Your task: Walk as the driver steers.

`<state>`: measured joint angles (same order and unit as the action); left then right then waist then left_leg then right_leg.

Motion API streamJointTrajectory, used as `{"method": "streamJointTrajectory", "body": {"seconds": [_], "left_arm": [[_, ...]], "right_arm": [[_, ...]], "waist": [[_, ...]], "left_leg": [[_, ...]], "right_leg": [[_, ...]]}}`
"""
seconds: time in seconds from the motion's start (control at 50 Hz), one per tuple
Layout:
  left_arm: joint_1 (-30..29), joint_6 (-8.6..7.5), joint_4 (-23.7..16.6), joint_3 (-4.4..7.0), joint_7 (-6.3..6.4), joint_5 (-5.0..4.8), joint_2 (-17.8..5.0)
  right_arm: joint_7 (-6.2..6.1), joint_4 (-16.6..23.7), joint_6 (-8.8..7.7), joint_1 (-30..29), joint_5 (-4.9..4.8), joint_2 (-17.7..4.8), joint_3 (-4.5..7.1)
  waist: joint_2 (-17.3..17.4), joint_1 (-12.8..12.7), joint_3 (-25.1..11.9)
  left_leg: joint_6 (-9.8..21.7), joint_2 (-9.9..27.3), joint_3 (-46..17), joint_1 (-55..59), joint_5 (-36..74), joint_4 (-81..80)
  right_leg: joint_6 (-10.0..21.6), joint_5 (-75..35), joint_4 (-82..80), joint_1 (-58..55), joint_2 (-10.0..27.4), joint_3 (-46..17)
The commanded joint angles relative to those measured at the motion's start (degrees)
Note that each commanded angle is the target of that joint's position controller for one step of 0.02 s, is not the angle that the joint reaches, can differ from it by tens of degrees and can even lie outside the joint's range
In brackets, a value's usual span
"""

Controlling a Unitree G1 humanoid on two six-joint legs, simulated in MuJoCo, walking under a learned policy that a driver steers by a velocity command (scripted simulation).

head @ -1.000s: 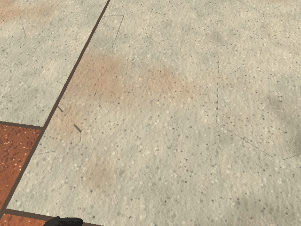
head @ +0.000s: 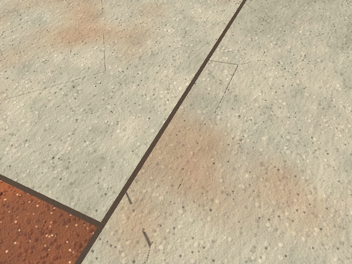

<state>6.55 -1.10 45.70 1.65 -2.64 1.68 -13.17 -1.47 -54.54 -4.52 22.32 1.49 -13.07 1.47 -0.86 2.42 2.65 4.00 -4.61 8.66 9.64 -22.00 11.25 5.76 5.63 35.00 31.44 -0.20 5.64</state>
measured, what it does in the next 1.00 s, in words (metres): walks ahead: right foot, then left foot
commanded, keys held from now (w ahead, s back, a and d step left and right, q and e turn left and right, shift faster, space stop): w+e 0.42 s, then w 0.14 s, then w+q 0.44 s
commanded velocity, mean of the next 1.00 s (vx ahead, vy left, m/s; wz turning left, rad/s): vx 0.50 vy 0.00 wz -0.19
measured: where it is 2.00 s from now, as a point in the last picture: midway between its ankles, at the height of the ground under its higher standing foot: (195, 167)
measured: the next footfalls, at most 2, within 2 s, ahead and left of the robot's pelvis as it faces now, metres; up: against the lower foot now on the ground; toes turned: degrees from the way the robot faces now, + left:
right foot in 0.04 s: +0.18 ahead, -0.07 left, +0.00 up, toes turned -5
left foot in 0.56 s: +0.51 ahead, +0.04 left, +0.00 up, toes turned -19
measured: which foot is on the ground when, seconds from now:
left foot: down 0.00-0.06, up 0.08-0.54, down 0.56-1.00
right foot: up 0.00-0.02, down 0.04-0.56, up 0.58-1.00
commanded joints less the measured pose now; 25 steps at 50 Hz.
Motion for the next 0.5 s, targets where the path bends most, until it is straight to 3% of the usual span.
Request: {"method": "streamJointTrajectory", "body": {"seconds": [0.02,0.04,0.06,0.08,0.1,0.12,0.14,0.16,0.2,0.26,0.34,0.42,0.46,0.5], "left_arm": [[9.79,-1.12,-0.76,2.19,0.61,0.32,-6.73],[18.57,-1.51,1.64,3.39,1.07,1.09,-9.06],[23.15,-1.24,2.03,5.37,2.01,1.34,-15.64],[19.9,-0.83,1.42,5.82,1.77,-0.38,-17.38],[17.04,-0.55,1.7,5.61,1.78,-1.85,-15.17],[14.11,-0.44,1.31,4.83,1.96,-1.75,-12.11],[11.71,-0.47,1.23,4.12,2.05,-1.43,-9.52],[10.44,-0.77,1.22,3.69,2.33,-1.69,-8.42],[10.49,-1.79,1.22,3.54,2.31,-1.8,-8.82],[12.75,-2.41,1.61,4.17,2.24,-1.82,-11.1],[17.11,-2.01,2.08,4.38,2.31,-1.89,-11.19],[20.42,-1.65,2.16,4.58,2.81,-1.22,-11.73],[20.25,-1.76,1.96,4.53,3.24,-0.85,-11.94],[17.9,-2.14,1.5,4.42,3.56,-0.69,-12.27]], "right_arm": [[-0.99,1.89,0.39,0.28,0.47,-11.04,2.2],[-0.85,3.0,0.49,-1.75,0.04,-11.55,2.23],[-0.12,6.05,-0.15,-0.95,-0.69,-7.42,1.21],[0.78,8.38,-0.62,-0.96,-0.81,-7.0,1.41],[1.15,9.02,-1.11,-5.5,0.18,-8.03,1.29],[1.47,9.99,-1.8,-7.2,-0.44,-8.06,1.12],[1.46,9.7,-1.71,-7.08,-0.36,-7.91,1.22],[1.46,9.88,-0.7,-6.73,0.6,-7.62,1.11],[1.89,9.97,1.45,-5.14,1.55,-6.37,0.77],[2.21,12.3,2.45,-9.73,1.42,-5.89,0.58],[2.43,15.52,2.42,-18.96,0.93,-5.78,0.29],[2.68,18.01,1.76,-25.31,0.39,-6.15,-0.16],[2.78,18.54,1.21,-25.68,0.29,-6.65,-0.25],[2.61,17.25,0.7,-20.79,0.3,-7.99,0.24]], "waist": [[7.14,-6.44,-5.94],[4.98,-11.32,-10.19],[-5.14,-11.14,-15.92],[-10.68,-7.71,-19.44],[-1.86,-7.72,-12.4],[0.69,-6.15,-6.12],[3.82,-3.55,-1.85],[3.6,-1.86,-0.36],[1.22,-0.5,-1.58],[-0.38,-1.28,-0.9],[-2.38,-5.22,-0.46],[-2.87,-7.9,-0.87],[-3.32,-7.65,-0.99],[-3.89,-4.91,-1.71]], "left_leg": [[1.52,17.51,0.17,-1.4,75.51,24.73],[0.99,16.25,1.37,-10.24,63.54,38.8],[-0.8,9.5,2.68,-28.0,28.11,60.13],[-2.11,-0.93,-7.07,-46.35,-8.69,73.97],[-1.41,4.61,-13.45,-51.48,-2.63,72.68],[-1.66,6.8,-12.5,-50.77,1.94,68.15],[-2.17,8.6,-11.92,-48.03,3.35,62.8],[-3.33,9.56,-11.76,-45.02,3.54,59.41],[-5.13,9.93,-10.54,-41.45,4.2,55.15],[-7.1,10.22,-8.75,-43.45,9.34,47.31],[-7.89,9.23,-8.46,-46.7,18.3,35.28],[-7.09,7.05,-8.79,-47.42,20.32,27.48],[-5.71,6.41,-9.0,-44.89,19.69,23.44],[-3.53,5.27,-9.11,-35.9,17.18,19.36]], "right_leg": [[4.41,7.07,-2.9,-12.61,-5.57,2.57],[7.2,5.63,-7.52,-25.86,-3.42,-2.32],[13.46,5.78,-8.16,-41.33,11.87,-23.61],[21.48,-1.15,-15.56,-49.99,20.73,-50.5],[19.16,1.4,-16.95,-44.76,18.47,-41.69],[16.72,-0.07,-18.99,-36.24,16.84,-35.32],[13.85,-4.12,-20.66,-29.2,13.81,-30.41],[12.36,-8.35,-21.52,-24.35,11.08,-26.6],[11.54,-13.15,-22.42,-20.64,8.04,-22.36],[10.64,-14.27,-23.75,-19.08,5.64,-20.4],[7.7,-14.57,-22.41,-23.51,4.12,-21.19],[7.21,-18.63,-18.96,-29.78,5.3,-24.06],[6.42,-20.69,-17.38,-31.87,6.76,-24.97],[4.4,-24.49,-14.97,-30.64,7.8,-25.37]]}}
Over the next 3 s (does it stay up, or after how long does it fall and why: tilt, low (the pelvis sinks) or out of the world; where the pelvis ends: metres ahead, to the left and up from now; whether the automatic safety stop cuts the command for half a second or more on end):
stays up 0.95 -0.14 0.02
